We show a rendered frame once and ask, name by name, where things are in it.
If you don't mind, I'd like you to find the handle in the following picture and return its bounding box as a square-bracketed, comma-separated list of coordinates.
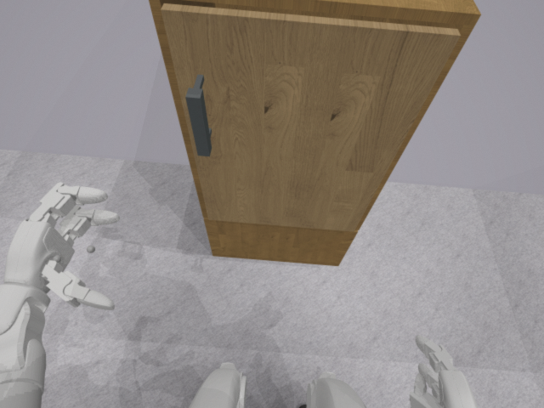
[185, 75, 212, 156]

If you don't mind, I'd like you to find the right robot hand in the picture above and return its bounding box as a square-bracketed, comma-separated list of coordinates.
[410, 335, 478, 408]

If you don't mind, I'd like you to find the robot left forearm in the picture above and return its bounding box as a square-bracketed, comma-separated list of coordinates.
[0, 282, 51, 408]

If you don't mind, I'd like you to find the robot right thigh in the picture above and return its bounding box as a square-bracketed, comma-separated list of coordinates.
[307, 377, 366, 408]

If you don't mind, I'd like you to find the cupboard door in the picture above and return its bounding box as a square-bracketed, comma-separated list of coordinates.
[161, 3, 461, 232]

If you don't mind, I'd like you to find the left robot hand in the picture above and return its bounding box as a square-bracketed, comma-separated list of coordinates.
[3, 182, 120, 310]

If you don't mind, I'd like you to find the left robot shin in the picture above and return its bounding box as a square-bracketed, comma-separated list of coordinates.
[219, 363, 236, 370]

